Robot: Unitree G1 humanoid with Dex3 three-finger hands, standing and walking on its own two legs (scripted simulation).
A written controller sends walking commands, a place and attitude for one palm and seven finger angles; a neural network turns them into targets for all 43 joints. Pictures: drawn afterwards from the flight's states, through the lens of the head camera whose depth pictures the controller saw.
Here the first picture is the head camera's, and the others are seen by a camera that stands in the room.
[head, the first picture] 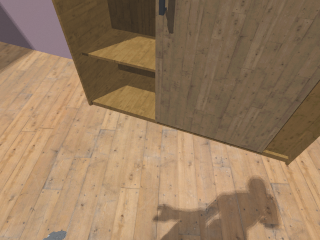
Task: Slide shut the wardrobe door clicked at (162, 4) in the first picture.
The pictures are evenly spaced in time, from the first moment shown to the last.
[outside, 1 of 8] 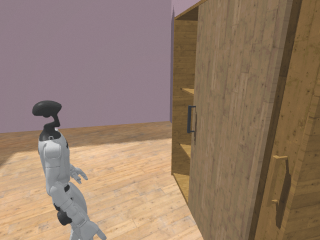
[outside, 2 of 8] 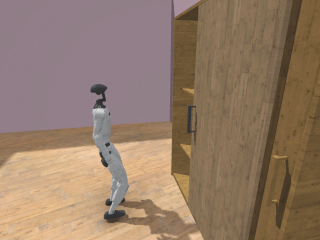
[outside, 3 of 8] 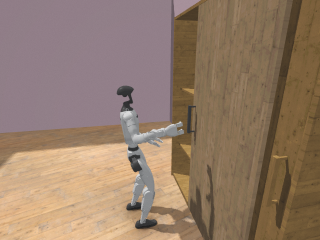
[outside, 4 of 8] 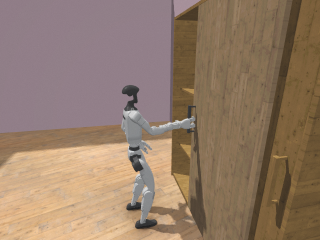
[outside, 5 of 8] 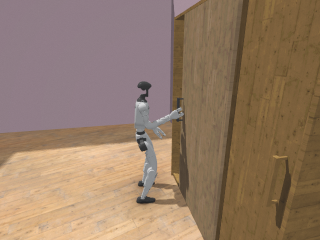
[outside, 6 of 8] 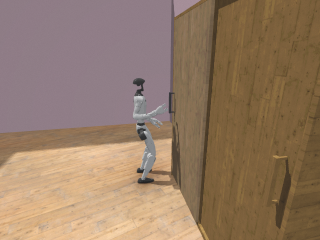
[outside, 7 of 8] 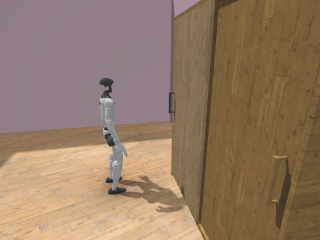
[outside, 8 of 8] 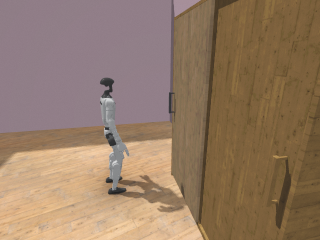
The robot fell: no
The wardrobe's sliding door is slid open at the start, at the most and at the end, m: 0.62 0.62 0.00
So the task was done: yes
